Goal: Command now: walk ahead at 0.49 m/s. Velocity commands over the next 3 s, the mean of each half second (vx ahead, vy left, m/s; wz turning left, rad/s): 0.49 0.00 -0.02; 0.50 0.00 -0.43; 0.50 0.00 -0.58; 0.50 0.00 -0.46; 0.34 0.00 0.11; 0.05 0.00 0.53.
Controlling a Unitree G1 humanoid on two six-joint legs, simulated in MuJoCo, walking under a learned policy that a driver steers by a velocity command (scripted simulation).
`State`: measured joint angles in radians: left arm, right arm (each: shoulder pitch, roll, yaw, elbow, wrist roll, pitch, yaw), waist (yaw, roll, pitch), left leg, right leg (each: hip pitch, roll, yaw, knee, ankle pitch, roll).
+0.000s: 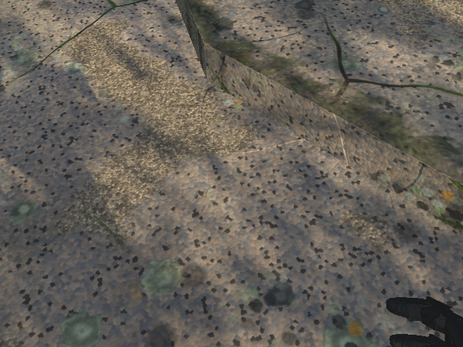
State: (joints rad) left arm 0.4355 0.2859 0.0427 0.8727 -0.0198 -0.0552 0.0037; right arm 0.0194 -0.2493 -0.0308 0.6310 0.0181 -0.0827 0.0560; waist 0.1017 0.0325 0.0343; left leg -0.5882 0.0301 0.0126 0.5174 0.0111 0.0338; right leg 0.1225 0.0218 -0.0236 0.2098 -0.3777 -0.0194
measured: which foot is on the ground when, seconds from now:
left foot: up 0.00-0.02, down 0.04-0.60, up 0.62-1.00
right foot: down 0.00-0.06, up 0.08-0.56, down 0.58-1.00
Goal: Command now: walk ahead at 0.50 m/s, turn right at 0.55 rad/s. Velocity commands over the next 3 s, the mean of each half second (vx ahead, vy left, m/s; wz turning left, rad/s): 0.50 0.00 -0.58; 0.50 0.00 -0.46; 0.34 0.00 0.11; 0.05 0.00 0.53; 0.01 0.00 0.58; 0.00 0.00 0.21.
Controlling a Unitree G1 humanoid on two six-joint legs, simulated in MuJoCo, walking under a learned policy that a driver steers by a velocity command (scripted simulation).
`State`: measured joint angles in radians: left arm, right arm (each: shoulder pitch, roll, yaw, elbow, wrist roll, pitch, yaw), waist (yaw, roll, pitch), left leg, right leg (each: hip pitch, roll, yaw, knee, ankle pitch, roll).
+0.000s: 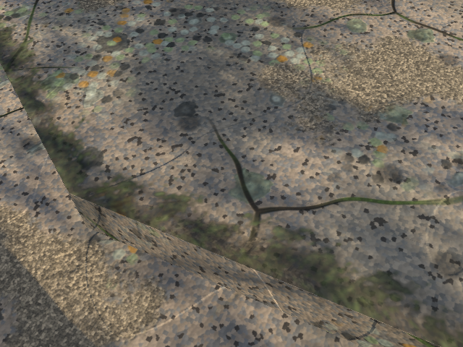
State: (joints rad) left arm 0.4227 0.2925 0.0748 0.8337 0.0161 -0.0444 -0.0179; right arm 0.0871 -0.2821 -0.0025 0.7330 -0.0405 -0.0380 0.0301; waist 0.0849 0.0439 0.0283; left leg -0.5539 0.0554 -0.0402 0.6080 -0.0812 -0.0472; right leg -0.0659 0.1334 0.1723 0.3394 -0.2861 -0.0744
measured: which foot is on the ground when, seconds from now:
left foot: up 0.00-0.04, down 0.06-0.56, up 0.58-1.00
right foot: down 0.00-0.06, up 0.08-0.54, down 0.56-1.00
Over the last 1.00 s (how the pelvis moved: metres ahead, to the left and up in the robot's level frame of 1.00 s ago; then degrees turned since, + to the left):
0.57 -0.05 0.01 -16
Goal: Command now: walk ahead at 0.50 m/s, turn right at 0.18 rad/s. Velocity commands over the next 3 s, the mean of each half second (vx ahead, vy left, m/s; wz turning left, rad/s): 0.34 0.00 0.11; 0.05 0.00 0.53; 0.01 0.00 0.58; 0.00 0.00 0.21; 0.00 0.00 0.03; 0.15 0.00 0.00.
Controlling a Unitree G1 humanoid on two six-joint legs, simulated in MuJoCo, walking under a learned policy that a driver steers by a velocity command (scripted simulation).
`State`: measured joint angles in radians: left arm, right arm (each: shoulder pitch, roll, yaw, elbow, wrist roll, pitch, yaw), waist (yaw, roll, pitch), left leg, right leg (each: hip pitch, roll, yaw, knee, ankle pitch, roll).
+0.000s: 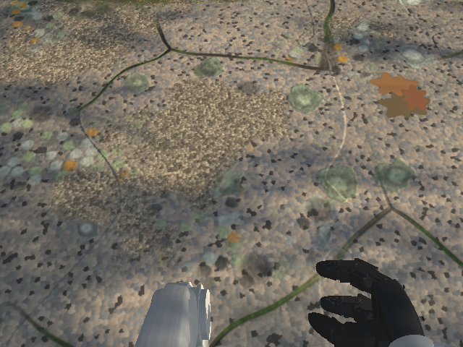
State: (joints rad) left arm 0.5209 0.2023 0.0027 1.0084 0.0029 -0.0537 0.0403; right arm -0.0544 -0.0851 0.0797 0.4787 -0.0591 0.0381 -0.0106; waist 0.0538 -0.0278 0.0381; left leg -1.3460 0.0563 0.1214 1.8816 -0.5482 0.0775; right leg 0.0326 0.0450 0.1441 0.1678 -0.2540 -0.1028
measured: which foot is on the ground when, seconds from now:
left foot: up 0.00-0.06, down 0.08-0.54, up 0.56-0.96, down 0.98-1.00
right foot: down 0.00-0.08, up 0.10-0.52, down 0.54-0.98, up 1.00-1.00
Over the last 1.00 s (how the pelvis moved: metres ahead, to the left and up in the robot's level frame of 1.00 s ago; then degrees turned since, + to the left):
0.46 -0.08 0.01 -31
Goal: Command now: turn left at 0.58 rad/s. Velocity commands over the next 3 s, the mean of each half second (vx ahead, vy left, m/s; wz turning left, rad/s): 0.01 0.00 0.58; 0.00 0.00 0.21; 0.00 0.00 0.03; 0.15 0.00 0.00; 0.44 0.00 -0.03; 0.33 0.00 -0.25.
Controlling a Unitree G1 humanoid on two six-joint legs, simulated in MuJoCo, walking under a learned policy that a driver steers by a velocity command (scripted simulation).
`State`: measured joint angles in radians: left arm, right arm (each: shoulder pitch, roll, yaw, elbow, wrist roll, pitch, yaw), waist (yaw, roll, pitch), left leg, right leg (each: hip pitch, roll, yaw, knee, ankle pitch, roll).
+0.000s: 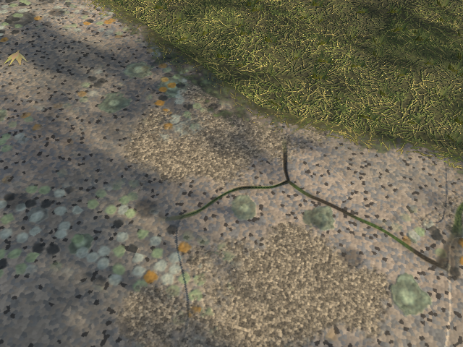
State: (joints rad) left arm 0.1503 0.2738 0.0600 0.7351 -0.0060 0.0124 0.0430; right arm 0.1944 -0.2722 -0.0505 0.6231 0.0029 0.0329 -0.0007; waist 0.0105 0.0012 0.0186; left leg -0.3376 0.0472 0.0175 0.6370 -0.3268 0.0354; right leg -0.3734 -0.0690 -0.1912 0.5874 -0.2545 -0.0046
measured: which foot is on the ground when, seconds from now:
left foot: down 0.00-0.44, up 0.46-0.76, down 0.78-1.00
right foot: up 0.00-0.42, down 0.44-1.00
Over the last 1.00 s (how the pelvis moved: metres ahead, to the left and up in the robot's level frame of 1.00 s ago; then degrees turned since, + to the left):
0.36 0.06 0.17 25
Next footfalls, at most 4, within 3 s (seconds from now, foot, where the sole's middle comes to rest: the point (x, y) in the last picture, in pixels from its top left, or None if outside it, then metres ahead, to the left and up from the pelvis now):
0.44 right None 0.08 -0.11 -0.76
0.78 left None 0.00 0.13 -0.76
2.38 left None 0.38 0.27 -0.76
2.90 right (191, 275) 0.71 0.13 -0.76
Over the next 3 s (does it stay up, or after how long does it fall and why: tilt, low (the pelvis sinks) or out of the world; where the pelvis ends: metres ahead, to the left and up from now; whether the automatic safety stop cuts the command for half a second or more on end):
stays up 0.55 0.18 0.00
